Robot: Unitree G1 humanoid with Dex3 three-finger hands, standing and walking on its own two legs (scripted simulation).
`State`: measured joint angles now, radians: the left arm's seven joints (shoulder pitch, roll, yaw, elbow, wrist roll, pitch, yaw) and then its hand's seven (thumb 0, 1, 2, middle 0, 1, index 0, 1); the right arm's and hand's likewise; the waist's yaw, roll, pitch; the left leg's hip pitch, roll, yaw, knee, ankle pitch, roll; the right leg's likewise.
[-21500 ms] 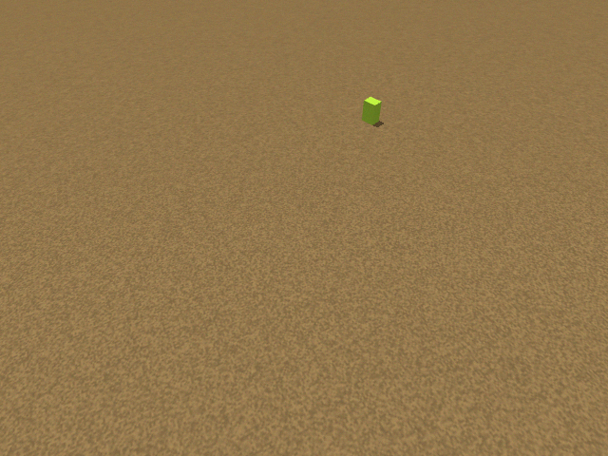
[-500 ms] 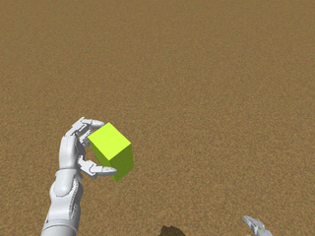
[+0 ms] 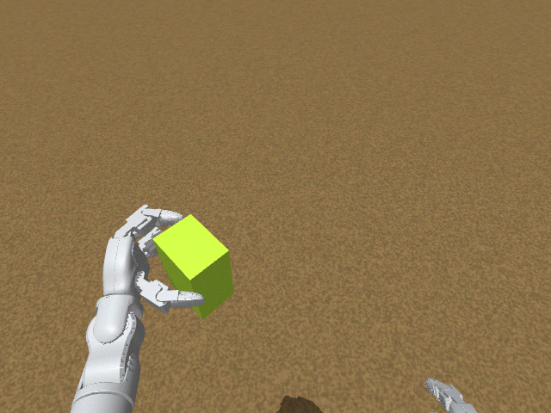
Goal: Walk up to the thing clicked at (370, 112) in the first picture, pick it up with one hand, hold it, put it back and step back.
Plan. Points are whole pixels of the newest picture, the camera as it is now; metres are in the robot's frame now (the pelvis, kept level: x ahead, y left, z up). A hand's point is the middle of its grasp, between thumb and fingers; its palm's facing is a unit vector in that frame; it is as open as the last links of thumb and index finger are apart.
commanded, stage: hold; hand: left
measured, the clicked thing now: (196, 268) +0.33 +0.14 +0.03
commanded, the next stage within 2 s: crouch in 0.14 s
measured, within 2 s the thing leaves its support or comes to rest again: neither
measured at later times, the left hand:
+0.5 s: hand (171, 272) +0.32 +0.17 +0.03, palm faces +0.14 -0.99 +0.00, open 12.2 cm
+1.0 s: hand (186, 323) +0.34 +0.20 -0.21, palm faces +0.22 -0.98 -0.03, open 12.3 cm
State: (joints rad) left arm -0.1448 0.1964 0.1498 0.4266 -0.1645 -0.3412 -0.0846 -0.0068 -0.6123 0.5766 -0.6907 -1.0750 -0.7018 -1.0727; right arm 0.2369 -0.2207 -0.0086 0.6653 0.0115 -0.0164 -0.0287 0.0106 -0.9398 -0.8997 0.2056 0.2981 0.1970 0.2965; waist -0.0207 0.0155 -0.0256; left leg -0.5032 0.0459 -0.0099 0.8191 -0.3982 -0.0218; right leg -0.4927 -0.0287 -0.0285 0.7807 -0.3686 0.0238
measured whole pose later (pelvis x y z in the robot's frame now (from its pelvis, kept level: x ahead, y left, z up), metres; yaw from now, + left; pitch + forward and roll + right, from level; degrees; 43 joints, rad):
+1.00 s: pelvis -0.05 +0.00 -0.19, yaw -1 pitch +30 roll -2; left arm -0.39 0.24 0.34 0.86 -0.14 -0.77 -0.08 0.00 -0.61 0.67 -0.65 -1.06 -0.66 -1.06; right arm 0.13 -0.26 -0.02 0.68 -0.07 -0.03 0.06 0.01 -0.93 -0.90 0.21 0.30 0.20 0.30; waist -0.06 0.00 -0.20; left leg -1.59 0.04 -0.06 1.72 -0.66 -0.03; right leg -1.57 -0.03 -0.03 1.68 -0.63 0.02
